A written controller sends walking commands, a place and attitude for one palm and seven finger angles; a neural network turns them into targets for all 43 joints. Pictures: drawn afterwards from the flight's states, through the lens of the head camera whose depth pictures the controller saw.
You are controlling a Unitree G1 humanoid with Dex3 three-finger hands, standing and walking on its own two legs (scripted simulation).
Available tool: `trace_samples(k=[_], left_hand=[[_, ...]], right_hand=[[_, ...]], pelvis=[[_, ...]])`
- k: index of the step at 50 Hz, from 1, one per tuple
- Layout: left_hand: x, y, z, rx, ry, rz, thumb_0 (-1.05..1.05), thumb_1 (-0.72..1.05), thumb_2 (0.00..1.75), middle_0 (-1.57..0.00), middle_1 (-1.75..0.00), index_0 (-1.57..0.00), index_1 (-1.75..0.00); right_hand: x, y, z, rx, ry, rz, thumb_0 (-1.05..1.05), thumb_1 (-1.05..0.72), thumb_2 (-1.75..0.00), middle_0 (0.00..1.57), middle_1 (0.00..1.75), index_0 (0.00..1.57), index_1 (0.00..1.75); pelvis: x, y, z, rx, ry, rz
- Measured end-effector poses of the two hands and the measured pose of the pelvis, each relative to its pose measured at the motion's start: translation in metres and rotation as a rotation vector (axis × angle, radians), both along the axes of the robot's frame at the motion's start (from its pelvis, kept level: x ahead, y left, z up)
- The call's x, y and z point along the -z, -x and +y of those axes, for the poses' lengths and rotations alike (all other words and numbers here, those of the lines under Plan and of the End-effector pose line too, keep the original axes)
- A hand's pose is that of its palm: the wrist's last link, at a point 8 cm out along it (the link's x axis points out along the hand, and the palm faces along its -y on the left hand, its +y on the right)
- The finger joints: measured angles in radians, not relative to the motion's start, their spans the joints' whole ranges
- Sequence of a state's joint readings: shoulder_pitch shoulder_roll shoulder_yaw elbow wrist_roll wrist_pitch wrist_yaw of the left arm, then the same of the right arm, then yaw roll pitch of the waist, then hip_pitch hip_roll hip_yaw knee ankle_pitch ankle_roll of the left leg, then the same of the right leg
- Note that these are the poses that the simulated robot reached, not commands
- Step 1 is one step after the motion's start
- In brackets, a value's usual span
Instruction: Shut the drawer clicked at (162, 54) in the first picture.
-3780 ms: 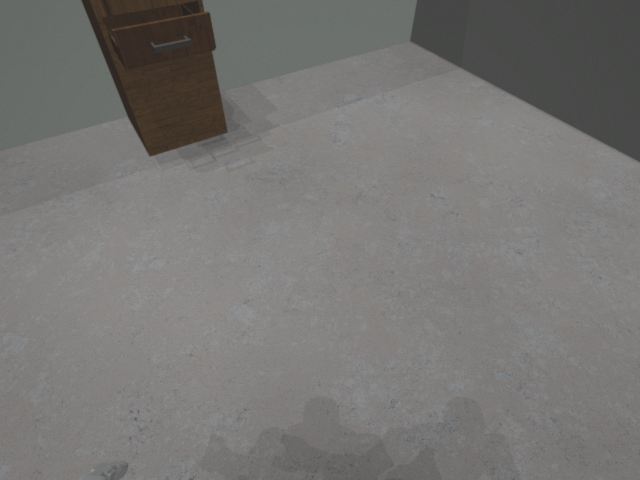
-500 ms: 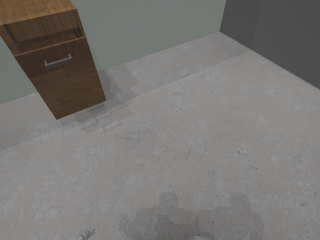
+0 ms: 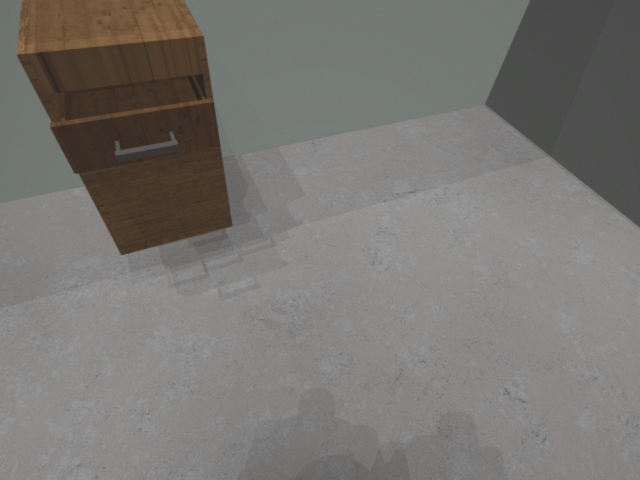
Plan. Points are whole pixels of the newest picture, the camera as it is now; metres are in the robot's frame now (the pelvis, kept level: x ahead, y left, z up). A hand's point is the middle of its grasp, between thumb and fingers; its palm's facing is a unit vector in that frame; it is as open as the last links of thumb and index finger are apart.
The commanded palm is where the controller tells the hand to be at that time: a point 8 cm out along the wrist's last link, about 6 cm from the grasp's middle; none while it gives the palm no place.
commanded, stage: walk to a spot facing it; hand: left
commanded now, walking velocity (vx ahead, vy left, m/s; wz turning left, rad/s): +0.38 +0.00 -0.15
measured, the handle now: (146, 145) +0.87 +0.52 -0.17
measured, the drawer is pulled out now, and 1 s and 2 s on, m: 0.15 0.15 0.15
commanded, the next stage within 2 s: turn to face it in 0.52 s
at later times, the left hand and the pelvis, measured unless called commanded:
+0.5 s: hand (273, 354) +0.33 +0.10 -0.15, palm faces -0.05 -0.98 -0.21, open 7.3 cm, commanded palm none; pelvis +0.22 -0.07 +0.00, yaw -3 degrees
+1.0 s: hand (236, 365) +0.32 +0.16 -0.19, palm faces +0.28 -0.94 -0.18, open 7.4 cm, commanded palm none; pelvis +0.36 -0.02 -0.01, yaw +12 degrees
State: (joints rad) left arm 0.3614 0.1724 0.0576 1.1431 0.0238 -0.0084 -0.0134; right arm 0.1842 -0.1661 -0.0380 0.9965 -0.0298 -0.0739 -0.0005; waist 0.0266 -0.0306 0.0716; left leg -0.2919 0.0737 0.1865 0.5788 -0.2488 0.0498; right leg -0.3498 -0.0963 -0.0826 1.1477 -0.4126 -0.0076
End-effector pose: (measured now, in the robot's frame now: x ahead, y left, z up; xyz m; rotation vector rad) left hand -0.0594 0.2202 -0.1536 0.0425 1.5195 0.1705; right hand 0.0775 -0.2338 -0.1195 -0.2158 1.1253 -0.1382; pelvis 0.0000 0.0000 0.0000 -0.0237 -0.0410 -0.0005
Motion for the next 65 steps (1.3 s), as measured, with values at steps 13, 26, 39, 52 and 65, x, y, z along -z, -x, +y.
trace_samples(k=[13,26,39,52,65], left_hand=[[-0.029,-0.233,-0.001,0.127,-0.063,-0.264,0.00,0.91,0.90,-0.20,-0.30,-0.19,-0.30],[-0.031,-0.383,-0.075,0.188,-0.084,-0.388,0.00,0.91,0.90,-0.20,-0.30,-0.20,-0.30],[-0.020,-0.362,-0.065,-0.017,-0.073,-0.209,-0.01,0.93,0.90,-0.20,-0.30,-0.20,-0.30],[0.002,-0.380,0.003,-0.195,-0.091,-0.145,0.00,0.91,0.90,-0.20,-0.30,-0.20,-0.30],[-0.034,-0.451,0.036,-0.230,-0.204,-0.338,0.00,0.91,0.90,-0.20,-0.30,-0.20,-0.30]], right_hand=[[0.011,0.031,0.009,0.186,-0.094,0.309,0.00,-0.93,-0.90,0.20,0.30,0.20,0.30],[0.036,-0.076,-0.046,0.216,-0.144,0.366,0.01,-0.91,-0.90,0.20,0.30,0.20,0.30],[0.008,-0.313,-0.064,-0.035,-0.050,0.099,0.00,-0.91,-0.90,0.20,0.30,0.20,0.30],[-0.005,-0.439,-0.004,-0.246,0.048,0.008,0.00,-0.91,-0.90,0.20,0.30,0.20,0.30],[-0.007,-0.453,0.006,-0.290,0.007,0.053,0.00,-0.91,-0.90,0.20,0.30,0.21,0.30]], pelvis=[[-0.012,-0.108,-0.014,0.039,-0.044,0.019],[0.001,-0.223,-0.073,0.044,-0.037,0.007],[-0.008,-0.309,-0.067,-0.095,-0.002,0.019],[0.004,-0.359,-0.020,-0.234,0.022,0.022],[-0.009,-0.383,-0.024,-0.354,0.016,0.040]])
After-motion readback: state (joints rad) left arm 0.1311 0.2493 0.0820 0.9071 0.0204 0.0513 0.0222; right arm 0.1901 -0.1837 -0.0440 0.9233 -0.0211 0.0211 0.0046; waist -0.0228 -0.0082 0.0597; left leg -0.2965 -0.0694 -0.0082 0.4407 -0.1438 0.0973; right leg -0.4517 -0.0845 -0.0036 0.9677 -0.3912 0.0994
